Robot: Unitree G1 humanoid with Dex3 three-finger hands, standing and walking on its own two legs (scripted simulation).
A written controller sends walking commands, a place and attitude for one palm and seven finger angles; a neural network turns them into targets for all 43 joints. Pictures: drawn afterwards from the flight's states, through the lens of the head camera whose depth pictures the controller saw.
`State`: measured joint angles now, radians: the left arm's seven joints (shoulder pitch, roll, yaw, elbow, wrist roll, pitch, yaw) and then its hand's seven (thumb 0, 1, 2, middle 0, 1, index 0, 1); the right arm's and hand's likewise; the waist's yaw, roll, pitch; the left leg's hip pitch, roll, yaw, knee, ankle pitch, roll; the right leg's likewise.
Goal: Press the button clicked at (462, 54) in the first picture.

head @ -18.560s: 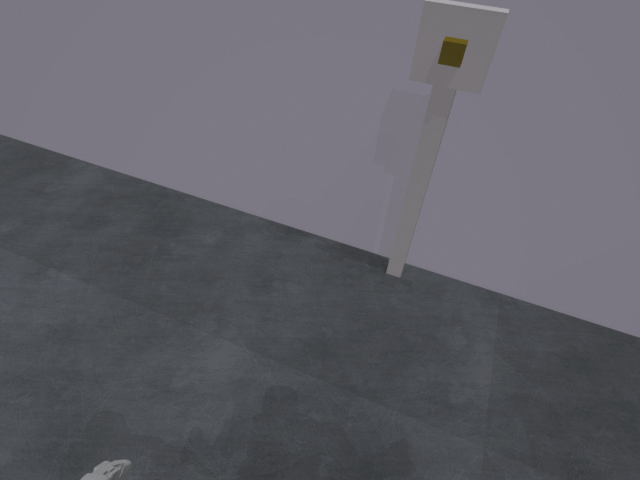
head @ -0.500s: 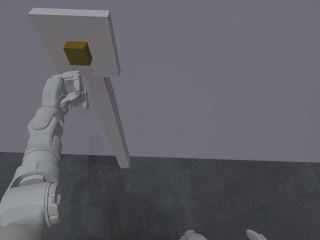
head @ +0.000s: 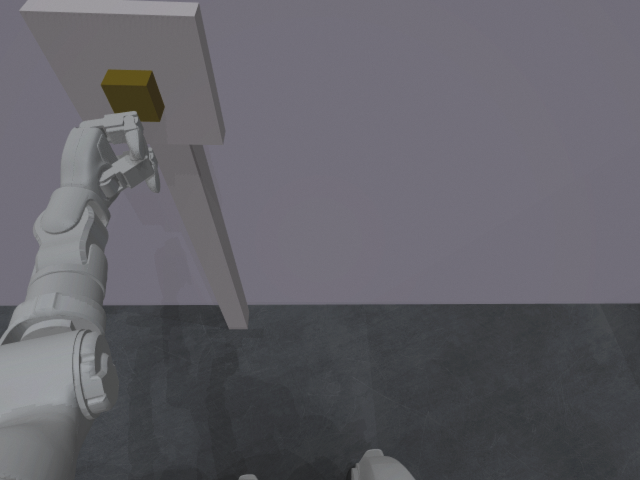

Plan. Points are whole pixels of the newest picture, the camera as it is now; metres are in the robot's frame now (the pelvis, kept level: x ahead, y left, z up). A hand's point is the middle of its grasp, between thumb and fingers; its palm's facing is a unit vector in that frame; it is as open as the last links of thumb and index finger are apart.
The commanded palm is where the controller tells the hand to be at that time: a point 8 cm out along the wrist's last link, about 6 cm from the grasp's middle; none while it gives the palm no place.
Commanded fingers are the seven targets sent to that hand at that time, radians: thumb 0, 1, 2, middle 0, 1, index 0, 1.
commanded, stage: press the button with the knuckle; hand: left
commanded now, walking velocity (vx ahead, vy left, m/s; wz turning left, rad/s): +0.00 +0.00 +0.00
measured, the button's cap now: (135, 94) +0.55 +0.21 +0.16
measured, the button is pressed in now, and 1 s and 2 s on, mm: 0 9 0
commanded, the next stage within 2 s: hold the button down briefly in 0.68 s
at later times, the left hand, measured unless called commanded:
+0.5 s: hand (150, 150) +0.50 +0.20 +0.12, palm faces -0.04 -1.00 -0.01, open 3.4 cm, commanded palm +0.49 +0.25 +0.12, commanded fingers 0.00 0.90 0.90 -1.30 -1.50 -1.30 -1.50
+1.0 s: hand (149, 147) +0.51 +0.20 +0.12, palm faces -0.04 -1.00 -0.04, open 3.6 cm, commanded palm +0.51 +0.24 +0.12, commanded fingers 0.00 0.90 0.90 -1.30 -1.50 -1.30 -1.50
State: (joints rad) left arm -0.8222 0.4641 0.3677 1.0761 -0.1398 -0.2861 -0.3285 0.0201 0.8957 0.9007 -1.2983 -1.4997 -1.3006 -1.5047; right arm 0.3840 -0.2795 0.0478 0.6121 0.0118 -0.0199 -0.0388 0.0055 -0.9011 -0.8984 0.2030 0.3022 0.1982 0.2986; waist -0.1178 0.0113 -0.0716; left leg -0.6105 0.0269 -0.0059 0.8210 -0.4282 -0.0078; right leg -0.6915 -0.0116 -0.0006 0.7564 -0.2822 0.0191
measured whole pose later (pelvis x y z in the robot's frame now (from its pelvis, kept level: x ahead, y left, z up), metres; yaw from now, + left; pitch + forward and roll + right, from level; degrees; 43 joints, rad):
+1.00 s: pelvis -0.02 +0.00 -0.01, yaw +1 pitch +18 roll -2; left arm -1.11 0.62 0.36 1.33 -0.05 -0.29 -0.31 0.02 0.90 0.90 -1.30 -1.50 -1.54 -1.50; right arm 0.43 -0.29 0.08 0.64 -0.02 -0.03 -0.03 0.00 -0.90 -0.90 0.20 0.30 0.20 0.30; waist -0.21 0.02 -0.06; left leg -0.81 0.03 -0.05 0.91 -0.41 -0.01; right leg -0.85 -0.01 -0.04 0.79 -0.25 0.02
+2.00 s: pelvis +0.02 +0.00 +0.01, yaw +1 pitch +9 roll -1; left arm -0.49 0.33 0.28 0.70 -0.21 -0.21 -0.31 0.02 0.89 0.90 -1.30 -1.50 -1.30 -1.50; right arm 0.30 -0.27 0.04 0.55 0.03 -0.01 -0.04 0.01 -0.90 -0.90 0.20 0.30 0.20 0.30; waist -0.04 0.03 -0.09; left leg -0.48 0.02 -0.02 0.76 -0.43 -0.01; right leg -0.56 -0.01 -0.02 0.71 -0.30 0.01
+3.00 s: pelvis +0.01 +0.00 +0.04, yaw +2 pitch -3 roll -1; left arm 0.20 0.29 0.20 -0.16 -0.05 -0.08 0.05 0.02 0.89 0.90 -1.30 -1.50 -1.30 -1.50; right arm 0.20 -0.24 0.06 0.63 -0.01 -0.15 -0.10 0.01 -0.90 -0.90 0.20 0.30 0.20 0.30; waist 0.06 0.05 0.02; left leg -0.11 0.02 -0.03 0.48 -0.31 -0.01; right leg -0.19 -0.02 -0.03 0.45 -0.20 0.02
